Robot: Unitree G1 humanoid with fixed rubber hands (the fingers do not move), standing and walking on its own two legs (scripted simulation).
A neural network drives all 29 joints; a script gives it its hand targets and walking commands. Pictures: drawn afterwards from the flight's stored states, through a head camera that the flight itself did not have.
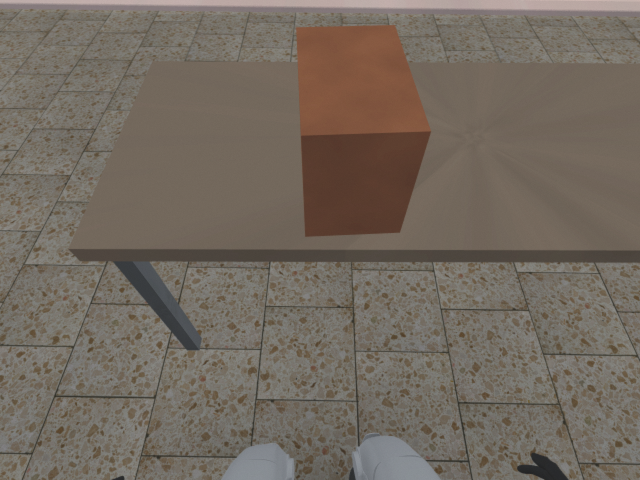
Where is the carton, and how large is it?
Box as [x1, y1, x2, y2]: [296, 25, 430, 236]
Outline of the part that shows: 394,25 296,27 305,236 399,232 430,133 430,129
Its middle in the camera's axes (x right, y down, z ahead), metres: +0.06 -0.19 +0.69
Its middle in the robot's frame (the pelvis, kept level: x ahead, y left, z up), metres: +0.65 -0.03 +0.01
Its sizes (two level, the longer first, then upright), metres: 0.286 0.175 0.234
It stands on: a table, 0.64 m high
